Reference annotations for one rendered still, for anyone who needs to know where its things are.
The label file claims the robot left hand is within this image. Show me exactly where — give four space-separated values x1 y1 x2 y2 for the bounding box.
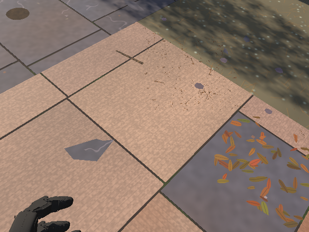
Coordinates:
9 195 81 232

